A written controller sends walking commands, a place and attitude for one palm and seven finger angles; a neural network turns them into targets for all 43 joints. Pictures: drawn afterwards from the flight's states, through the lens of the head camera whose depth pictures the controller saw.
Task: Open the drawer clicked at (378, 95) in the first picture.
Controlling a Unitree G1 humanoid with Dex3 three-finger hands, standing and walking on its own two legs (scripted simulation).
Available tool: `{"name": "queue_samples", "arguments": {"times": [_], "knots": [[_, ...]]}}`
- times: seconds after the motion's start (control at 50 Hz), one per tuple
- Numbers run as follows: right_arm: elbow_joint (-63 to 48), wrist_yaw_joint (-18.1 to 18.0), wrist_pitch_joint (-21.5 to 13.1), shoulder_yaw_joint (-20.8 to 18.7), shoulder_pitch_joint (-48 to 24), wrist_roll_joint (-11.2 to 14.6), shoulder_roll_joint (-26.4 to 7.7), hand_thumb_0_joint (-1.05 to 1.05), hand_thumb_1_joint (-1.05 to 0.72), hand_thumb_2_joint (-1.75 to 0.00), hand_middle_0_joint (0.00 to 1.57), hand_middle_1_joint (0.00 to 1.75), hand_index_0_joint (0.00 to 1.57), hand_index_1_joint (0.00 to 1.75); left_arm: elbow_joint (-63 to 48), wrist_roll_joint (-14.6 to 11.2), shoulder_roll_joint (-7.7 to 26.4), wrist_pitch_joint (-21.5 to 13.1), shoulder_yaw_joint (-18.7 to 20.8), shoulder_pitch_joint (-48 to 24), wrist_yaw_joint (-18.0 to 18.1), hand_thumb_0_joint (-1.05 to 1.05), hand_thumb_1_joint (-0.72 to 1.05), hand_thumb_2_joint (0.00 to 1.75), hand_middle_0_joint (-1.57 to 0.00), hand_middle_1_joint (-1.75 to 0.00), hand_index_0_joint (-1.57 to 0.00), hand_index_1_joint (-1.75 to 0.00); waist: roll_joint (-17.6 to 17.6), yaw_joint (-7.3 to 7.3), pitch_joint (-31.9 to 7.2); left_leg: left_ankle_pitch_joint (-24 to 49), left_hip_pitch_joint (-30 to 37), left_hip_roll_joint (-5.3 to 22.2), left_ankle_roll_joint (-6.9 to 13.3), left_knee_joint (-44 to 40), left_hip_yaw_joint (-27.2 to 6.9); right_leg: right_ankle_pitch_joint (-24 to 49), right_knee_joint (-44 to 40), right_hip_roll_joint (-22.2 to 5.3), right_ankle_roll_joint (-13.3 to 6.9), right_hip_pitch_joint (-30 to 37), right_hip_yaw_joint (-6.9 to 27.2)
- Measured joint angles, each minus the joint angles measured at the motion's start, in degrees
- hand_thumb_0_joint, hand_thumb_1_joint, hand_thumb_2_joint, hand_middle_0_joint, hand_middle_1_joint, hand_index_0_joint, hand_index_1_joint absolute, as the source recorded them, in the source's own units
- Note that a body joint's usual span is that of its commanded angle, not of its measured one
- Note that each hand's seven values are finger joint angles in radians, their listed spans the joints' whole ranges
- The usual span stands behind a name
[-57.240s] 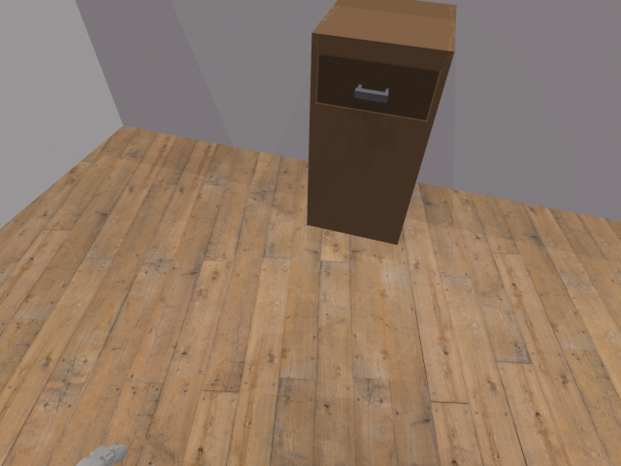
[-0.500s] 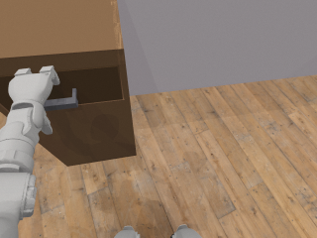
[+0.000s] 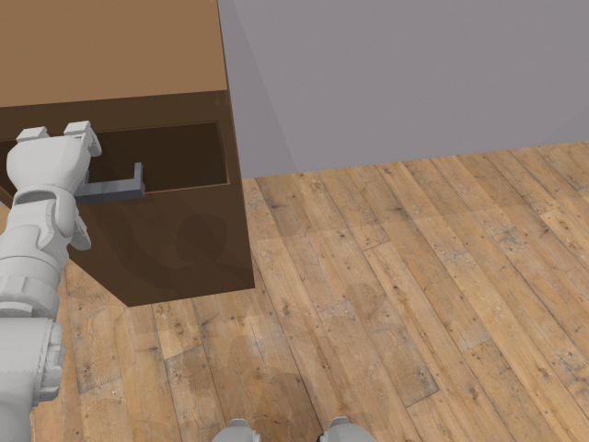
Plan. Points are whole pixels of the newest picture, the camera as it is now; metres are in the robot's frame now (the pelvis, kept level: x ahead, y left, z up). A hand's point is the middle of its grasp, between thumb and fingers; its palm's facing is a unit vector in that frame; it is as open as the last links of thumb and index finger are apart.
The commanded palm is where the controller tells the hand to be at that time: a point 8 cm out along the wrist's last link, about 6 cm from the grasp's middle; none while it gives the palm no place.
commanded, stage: move the hooked fingers above the handle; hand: left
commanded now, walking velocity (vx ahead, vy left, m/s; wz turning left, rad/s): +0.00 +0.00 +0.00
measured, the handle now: (110, 181) +0.52 +0.29 -0.03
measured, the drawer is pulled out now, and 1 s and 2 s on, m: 0.00 0.00 0.00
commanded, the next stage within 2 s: lower the fingers behind the handle in 1.98 s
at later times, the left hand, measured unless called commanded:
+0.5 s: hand (72, 195) +0.45 +0.31 +0.02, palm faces -0.10 +0.00 -0.99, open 13.8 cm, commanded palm +0.45 +0.28 +0.08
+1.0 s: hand (72, 192) +0.46 +0.31 +0.03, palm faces -0.10 +0.00 -1.00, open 13.8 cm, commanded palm +0.45 +0.28 +0.08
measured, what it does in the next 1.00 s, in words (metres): stands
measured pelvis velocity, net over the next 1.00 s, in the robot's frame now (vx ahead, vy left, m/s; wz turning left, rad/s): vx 0.00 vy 0.00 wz -0.01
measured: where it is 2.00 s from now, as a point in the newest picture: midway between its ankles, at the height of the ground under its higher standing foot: outside the picture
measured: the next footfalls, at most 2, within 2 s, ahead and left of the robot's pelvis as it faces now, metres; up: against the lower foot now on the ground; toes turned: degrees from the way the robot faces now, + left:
none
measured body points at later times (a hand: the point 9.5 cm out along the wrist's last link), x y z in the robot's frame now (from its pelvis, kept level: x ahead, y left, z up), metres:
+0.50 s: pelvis +0.01 +0.00 +0.00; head +0.11 +0.00 +0.44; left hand +0.46 +0.30 +0.08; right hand +0.03 -0.27 -0.13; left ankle -0.01 +0.10 -0.69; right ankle +0.00 -0.13 -0.69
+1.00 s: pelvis +0.00 +0.00 +0.00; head +0.10 +0.01 +0.44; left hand +0.46 +0.30 +0.08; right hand +0.02 -0.27 -0.13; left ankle -0.01 +0.10 -0.69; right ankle +0.00 -0.13 -0.69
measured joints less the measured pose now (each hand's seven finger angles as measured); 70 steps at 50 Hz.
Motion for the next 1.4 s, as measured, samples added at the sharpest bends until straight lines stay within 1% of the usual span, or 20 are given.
{"name": "queue_samples", "arguments": {"times": [0.06, 0.14, 0.2, 0.24, 0.32, 0.36, 0.42, 0.48, 0.6, 0.64, 0.7, 0.74, 0.82, 0.88, 0.94, 1.0, 1.08, 1.2, 1.3, 1.4], "knots": [[0.1, -0.37, -0.19, -0.05, 0.53, 0.34, 0.05, 0.01, -0.9, -0.9, 0.2, 0.3, 0.21, 0.3, 0.92, -0.71, 0.07, 0.22, -1.36, -0.12, -2.07, 0.0, -0.49, 0.3, -0.32, -1.2, -0.32, -1.2, 0.05, 0.25, 0.01, 0.14, 0.45, 0.02, -0.03, -0.57, -0.1, 0.13, -0.59, 0.01, -0.03, 0.48, -0.07], [0.31, -0.95, -0.54, -0.3, 1.36, 0.28, 0.4, 0.01, -0.9, -0.9, 0.2, 0.3, 0.21, 0.3, -1.07, -0.77, -0.66, -2.7, -2.13, 0.7, -4.11, -0.01, -0.49, 0.3, -0.32, -1.2, -0.32, -1.2, -0.31, 0.26, -0.18, 0.05, 0.74, 0.02, -0.13, -0.79, -0.37, 0.02, -0.92, 0.0, -0.13, 0.9, -0.34], [0.59, -0.99, -0.49, -0.38, 1.45, -0.14, 0.46, 0.01, -0.9, -0.9, 0.2, 0.3, 0.21, 0.3, -3.5, -0.2, -1.28, -5.63, -0.63, 1.77, -3.26, -0.01, -0.49, 0.3, -0.32, -1.2, -0.32, -1.2, -0.53, -0.07, -0.68, -0.41, 0.38, 0.13, -0.19, -0.23, -0.33, -0.35, -0.44, 0.13, -0.19, 0.53, -0.31], [0.69, -0.75, -0.34, -0.4, 1.25, -0.45, 0.35, 0.01, -0.9, -0.9, 0.2, 0.3, 0.21, 0.3, -4.18, 0.29, -1.42, -6.24, 0.38, 1.97, -1.61, -0.01, -0.49, 0.3, -0.32, -1.2, -0.32, -1.2, -0.49, -0.38, -1.04, -0.81, -0.16, 0.18, -0.19, 0.42, -0.21, -0.71, 0.24, 0.2, -0.2, -0.07, -0.22], [0.67, 0.22, 0.38, -0.28, 0.54, -0.79, -0.07, 0.01, -0.9, -0.9, 0.2, 0.3, 0.21, 0.3, -3.85, 0.77, -1.6, -4.95, 1.61, 2.05, 1.52, 0.0, -0.49, 0.3, -0.34, -1.22, -0.32, -1.2, 0.03, -0.41, -1.23, -1.3, -0.93, 0.28, -0.07, 1.25, 0.35, -1.12, 1.28, 0.3, -0.09, -1.11, 0.31], [0.54, 0.63, 0.72, -0.25, 0.26, -0.66, -0.19, 0.01, -0.9, -0.9, 0.2, 0.3, 0.21, 0.3, -3.44, 0.96, -2.13, -2.76, 1.39, 2.22, 2.12, 0.0, -0.49, 0.3, -0.35, -1.22, -0.33, -1.21, 0.42, -0.11, -1.12, -1.24, -0.77, 0.29, 0.04, 1.09, 0.67, -1.03, 1.23, 0.3, 0.05, -1.1, 0.62], [0.29, 0.79, 1.3, 0.11, -0.15, -0.34, -0.06, 0.01, -0.9, -0.9, 0.2, 0.3, 0.21, 0.3, -2.0, 0.42, -2.14, 0.08, 2.09, 2.94, 1.55, 0.0, -0.49, 0.3, -0.35, -1.22, -0.33, -1.21, 0.61, 0.25, -0.98, -0.88, 0.16, 0.33, 0.19, 0.11, 1.29, -0.65, 0.61, 0.3, 0.18, -0.5, 1.27], [-0.01, 0.3, 1.29, 0.32, 0.0, 0.28, 0.39, 0.01, -0.9, -0.9, 0.2, 0.3, 0.21, 0.3, -0.75, -0.3, -1.35, 1.38, 1.55, 3.33, -0.24, 0.0, -0.49, 0.3, -0.34, -1.22, -0.33, -1.21, 0.46, 0.52, -0.66, -0.39, 1.37, 0.22, 0.24, -1.03, 1.28, -0.26, -0.37, 0.16, 0.21, 0.68, 1.29], [0.13, -1.05, -0.24, -0.2, 0.94, 0.65, 1.0, 0.01, -0.9, -0.9, 0.2, 0.3, 0.21, 0.3, -2.02, -0.4, -0.57, -1.93, -2.75, 1.65, -3.28, -0.01, -0.49, 0.3, -0.33, -1.21, -0.32, -1.2, -0.33, 0.88, 0.02, 0.13, 1.78, -0.34, 0.08, -1.32, -0.45, -0.07, -1.42, -0.38, 0.06, 2.05, -0.43], [0.34, -1.23, -0.74, -0.38, 1.0, 0.51, 0.92, 0.01, -0.9, -0.9, 0.2, 0.3, 0.21, 0.3, -2.57, -0.31, -0.99, -3.34, -3.9, 0.5, -3.18, -0.01, -0.49, 0.3, -0.33, -1.21, -0.32, -1.2, -0.64, 0.69, -0.08, -0.02, 1.13, -0.51, 0.03, -0.7, -0.95, -0.29, -1.04, -0.51, 0.04, 1.67, -0.95], [0.47, -1.03, -1.12, -0.48, 0.66, 0.06, 0.54, 0.01, -0.9, -0.9, 0.2, 0.3, 0.21, 0.3, -2.81, 0.14, -1.86, -4.54, -3.47, -0.89, -1.98, -0.01, -0.49, 0.3, -0.33, -1.21, -0.32, -1.2, -0.84, -0.02, -0.47, -0.48, -0.29, -0.54, 0.01, 0.53, -1.15, -0.7, -0.05, -0.5, 0.03, 0.41, -1.2], [0.33, -0.66, -1.05, -0.5, 0.41, -0.33, 0.24, 0.01, -0.9, -0.9, 0.2, 0.3, 0.21, 0.3, -2.68, 0.54, -2.35, -4.06, -2.29, -1.21, -0.65, -0.01, -0.49, 0.3, -0.33, -1.21, -0.32, -1.2, -0.74, -0.48, -0.82, -0.83, -1.14, -0.42, 0.05, 1.23, -0.89, -0.91, 0.61, -0.37, 0.05, -0.53, -0.96], [0.25, 0.29, -0.17, -0.17, 0.29, -0.78, -0.34, 0.01, -0.9, -0.9, 0.2, 0.3, 0.21, 0.3, -2.35, 1.06, -3.15, -2.25, -0.36, -0.07, 1.57, 0.0, -0.49, 0.3, -0.35, -1.23, -0.34, -1.22, -0.05, -0.34, -1.25, -1.2, -1.54, -0.16, 0.22, 1.73, -0.03, -1.07, 1.33, -0.14, 0.25, -1.32, -0.12], [0.19, 0.61, 0.55, 0.21, 0.08, -0.6, -0.22, 0.01, -0.9, -0.9, 0.2, 0.3, 0.21, 0.3, -1.02, 1.05, -2.69, 0.57, 0.63, 0.67, 1.51, 0.0, -0.49, 0.3, -0.35, -1.23, -0.34, -1.22, 0.39, -0.3, -0.99, -1.08, -0.82, 0.03, 0.37, 1.21, 0.64, -0.82, 1.07, 0.02, 0.42, -0.94, 0.56], [0.07, 0.41, 0.81, 0.44, 0.41, -0.08, 0.3, 0.01, -0.9, -0.9, 0.2, 0.3, 0.21, 0.3, -0.39, 0.32, -1.69, 1.9, 0.95, 1.45, 0.27, 0.0, -0.49, 0.3, -0.34, -1.22, -0.34, -1.21, 0.45, -0.04, -0.53, -0.67, 0.31, 0.11, 0.41, 0.18, 0.98, -0.41, 0.29, 0.06, 0.39, -0.02, 0.93], [0.17, -0.08, 0.51, 0.27, 1.29, 0.28, 0.9, 0.01, -0.9, -0.9, 0.2, 0.3, 0.21, 0.3, -1.23, -0.41, -1.01, 1.18, 0.02, 2.16, -1.7, 0.0, -0.49, 0.3, -0.33, -1.21, -0.33, -1.21, 0.37, 0.4, -0.31, -0.2, 1.37, 0.04, 0.33, -0.82, 0.69, -0.03, -0.78, -0.03, 0.31, 1.18, 0.67], [0.76, -0.67, -0.08, -0.06, 2.06, 0.53, 1.27, 0.01, -0.9, -0.9, 0.2, 0.3, 0.21, 0.3, -2.19, -0.85, -1.14, -1.41, -2.42, 1.87, -3.25, -0.01, -0.49, 0.3, -0.33, -1.21, -0.33, -1.2, 0.03, 0.77, -0.2, 0.04, 2.15, -0.17, 0.21, -1.25, -0.14, 0.09, -1.57, -0.24, 0.18, 2.41, -0.14], [0.73, -0.62, -0.69, -0.21, 1.36, 0.12, 0.69, 0.01, -0.9, -0.9, 0.2, 0.3, 0.21, 0.3, -2.28, 0.2, -2.03, -4.16, -2.16, 0.53, -1.76, -0.01, -0.49, 0.3, -0.32, -1.21, -0.32, -1.2, -0.46, -0.09, -0.49, -0.32, 0.46, -0.29, 0.11, 0.1, -0.54, -0.35, -0.34, -0.3, 0.08, 0.87, -0.6], [0.25, -0.04, -0.55, -0.11, 0.25, -0.54, -0.07, 0.01, -0.9, -0.9, 0.2, 0.3, 0.21, 0.3, -1.79, 1.2, -1.67, -2.73, 0.58, -0.05, 0.79, 0.0, -0.49, 0.3, -0.32, -1.2, -0.32, -1.2, -0.29, -0.81, -0.61, -0.82, -1.55, -0.05, 0.14, 1.4, 0.09, -0.71, 1.2, -0.05, 0.15, -1.47, -0.02], [0.45, 0.35, 0.01, -0.16, 0.26, -0.41, -0.29, 0.01, -0.9, -0.9, 0.2, 0.3, 0.21, 0.3, -1.52, 0.69, -2.28, -0.5, 0.4, 0.35, 1.14, 0.0, -0.49, 0.3, -0.33, -1.21, -0.34, -1.22, 0.34, -0.19, -0.56, -0.88, -1.18, 0.09, 0.23, 1.07, 0.56, -0.68, 1.02, 0.06, 0.28, -1.33, 0.46]]}}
